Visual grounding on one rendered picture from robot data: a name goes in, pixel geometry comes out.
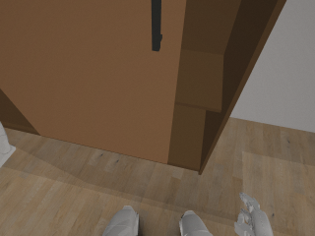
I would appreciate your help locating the robot right thigh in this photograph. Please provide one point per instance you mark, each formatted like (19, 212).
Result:
(192, 225)

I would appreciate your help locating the robot left hand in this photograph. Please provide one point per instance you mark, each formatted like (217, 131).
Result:
(6, 150)

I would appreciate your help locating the left robot shin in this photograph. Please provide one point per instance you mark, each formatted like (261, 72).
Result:
(127, 207)

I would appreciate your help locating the robot right hand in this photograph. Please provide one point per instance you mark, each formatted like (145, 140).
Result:
(258, 221)

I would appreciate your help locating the handle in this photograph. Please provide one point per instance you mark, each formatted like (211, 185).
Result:
(156, 24)

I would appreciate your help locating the wardrobe door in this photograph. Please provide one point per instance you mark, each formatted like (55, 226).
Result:
(10, 113)
(84, 71)

